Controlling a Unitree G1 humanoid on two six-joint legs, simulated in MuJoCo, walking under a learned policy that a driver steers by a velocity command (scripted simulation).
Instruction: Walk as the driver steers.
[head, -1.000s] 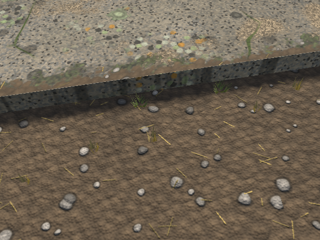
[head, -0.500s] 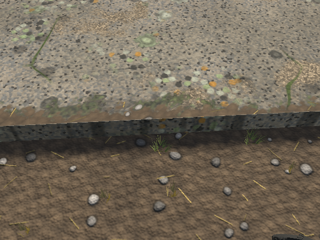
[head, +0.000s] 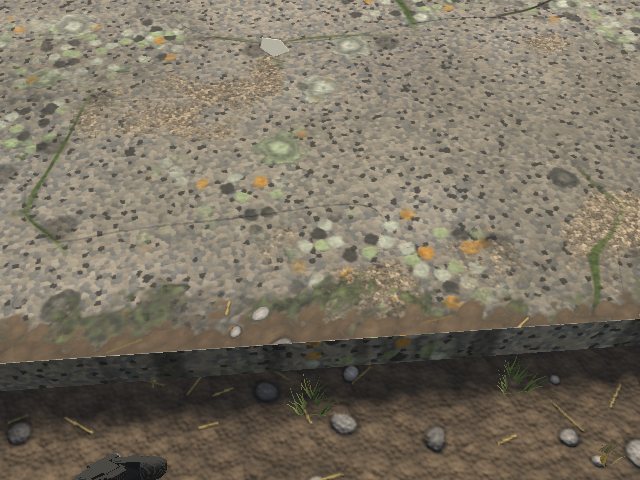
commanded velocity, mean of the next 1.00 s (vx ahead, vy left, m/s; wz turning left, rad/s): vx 0.50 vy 0.00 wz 0.43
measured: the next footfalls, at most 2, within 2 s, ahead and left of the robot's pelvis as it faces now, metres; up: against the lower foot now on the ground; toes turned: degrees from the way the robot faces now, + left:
right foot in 0.02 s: +0.17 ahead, -0.12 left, +0.00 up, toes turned +0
left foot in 0.54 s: +0.36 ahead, +0.15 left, +0.00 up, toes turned +24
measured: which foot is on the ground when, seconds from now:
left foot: down 0.00-0.02, up 0.04-0.52, down 0.54-1.00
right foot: up 0.00-0.00, down 0.02-0.54, up 0.56-1.00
